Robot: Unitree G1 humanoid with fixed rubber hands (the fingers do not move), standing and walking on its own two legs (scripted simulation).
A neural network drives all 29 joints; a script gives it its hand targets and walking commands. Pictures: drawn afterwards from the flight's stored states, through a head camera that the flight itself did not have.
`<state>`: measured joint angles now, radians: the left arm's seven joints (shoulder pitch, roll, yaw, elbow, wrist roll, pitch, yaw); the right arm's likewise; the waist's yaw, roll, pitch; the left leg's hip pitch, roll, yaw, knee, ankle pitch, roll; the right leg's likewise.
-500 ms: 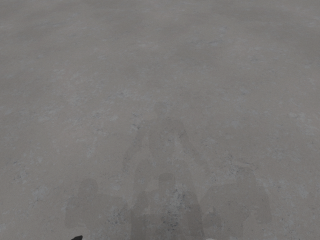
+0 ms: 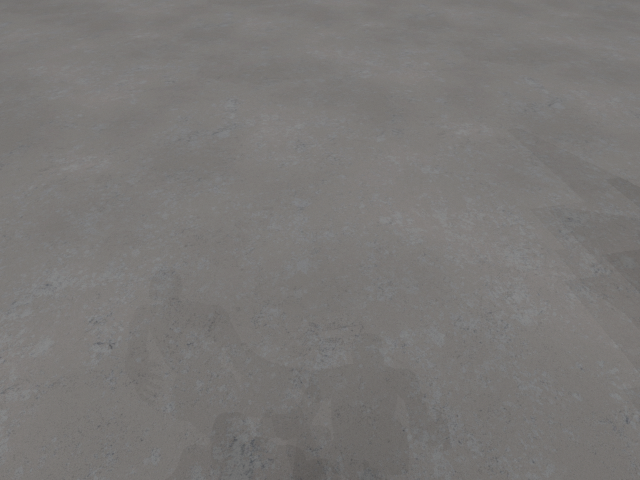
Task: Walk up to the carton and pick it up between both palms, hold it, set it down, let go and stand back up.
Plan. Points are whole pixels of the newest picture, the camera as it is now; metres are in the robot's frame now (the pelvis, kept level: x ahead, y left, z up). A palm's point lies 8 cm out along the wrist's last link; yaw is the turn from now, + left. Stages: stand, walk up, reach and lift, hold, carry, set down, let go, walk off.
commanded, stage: walk up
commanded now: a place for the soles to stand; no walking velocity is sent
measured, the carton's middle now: out of the picture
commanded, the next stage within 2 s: none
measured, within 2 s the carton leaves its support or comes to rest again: neither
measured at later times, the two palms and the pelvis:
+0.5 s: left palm (319, 401) +0.27 +0.03 -0.10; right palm out of the picture -0.03 -0.43 -0.15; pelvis +0.06 -0.16 -0.01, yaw -29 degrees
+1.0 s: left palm (447, 302) +0.48 -0.21 -0.13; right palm out of the picture +0.06 -0.52 -0.10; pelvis +0.23 -0.32 +0.00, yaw -55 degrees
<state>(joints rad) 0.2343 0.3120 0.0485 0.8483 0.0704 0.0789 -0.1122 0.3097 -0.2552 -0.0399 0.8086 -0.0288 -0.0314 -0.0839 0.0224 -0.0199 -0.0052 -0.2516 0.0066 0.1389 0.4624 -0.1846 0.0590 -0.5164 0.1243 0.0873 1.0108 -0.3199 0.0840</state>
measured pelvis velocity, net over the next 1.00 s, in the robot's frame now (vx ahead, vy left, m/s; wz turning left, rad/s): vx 0.23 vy -0.32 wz -0.96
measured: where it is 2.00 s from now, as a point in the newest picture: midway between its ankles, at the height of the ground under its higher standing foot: outside the picture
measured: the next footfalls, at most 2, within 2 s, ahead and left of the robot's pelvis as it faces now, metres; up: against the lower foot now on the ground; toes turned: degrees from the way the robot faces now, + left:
right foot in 0.38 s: +0.08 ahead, -0.29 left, +0.00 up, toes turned -30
left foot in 0.80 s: +0.36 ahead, -0.29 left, +0.00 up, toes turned -41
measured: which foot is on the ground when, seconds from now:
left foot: down 0.00-0.38, up 0.40-0.78, down 0.80-1.00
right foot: up 0.00-0.36, down 0.38-0.80, up 0.82-1.00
